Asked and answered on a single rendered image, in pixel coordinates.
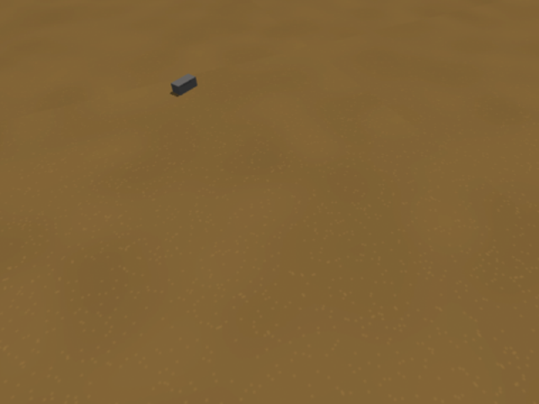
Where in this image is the carton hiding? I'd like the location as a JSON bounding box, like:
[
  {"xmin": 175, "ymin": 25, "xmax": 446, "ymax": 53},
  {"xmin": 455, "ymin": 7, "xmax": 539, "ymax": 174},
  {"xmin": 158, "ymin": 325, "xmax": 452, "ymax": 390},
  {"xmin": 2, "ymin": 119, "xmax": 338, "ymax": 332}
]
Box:
[{"xmin": 171, "ymin": 73, "xmax": 197, "ymax": 95}]

